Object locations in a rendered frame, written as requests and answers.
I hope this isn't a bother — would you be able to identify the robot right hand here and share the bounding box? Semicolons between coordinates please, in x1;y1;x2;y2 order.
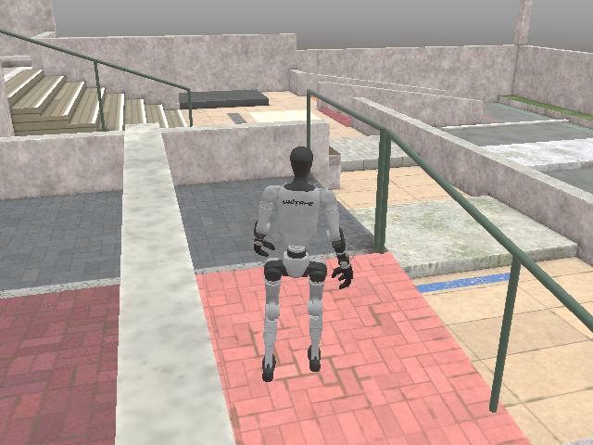
332;264;353;289

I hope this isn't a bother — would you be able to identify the robot right thigh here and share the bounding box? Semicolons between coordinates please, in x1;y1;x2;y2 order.
308;259;327;316

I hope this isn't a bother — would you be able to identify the right robot forearm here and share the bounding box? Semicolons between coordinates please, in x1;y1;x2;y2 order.
332;227;351;269

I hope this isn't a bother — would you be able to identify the left robot forearm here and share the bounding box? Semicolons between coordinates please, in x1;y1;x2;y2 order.
254;221;266;246

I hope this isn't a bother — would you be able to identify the robot left hand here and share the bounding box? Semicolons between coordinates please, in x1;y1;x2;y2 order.
254;241;275;257

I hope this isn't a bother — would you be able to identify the right robot shin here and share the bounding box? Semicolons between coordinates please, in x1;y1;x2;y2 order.
309;300;322;360

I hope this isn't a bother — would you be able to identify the robot left upper arm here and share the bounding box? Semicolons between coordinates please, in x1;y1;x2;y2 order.
256;185;281;235

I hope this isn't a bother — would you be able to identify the robot right upper arm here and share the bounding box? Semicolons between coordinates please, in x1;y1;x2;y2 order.
319;188;341;242

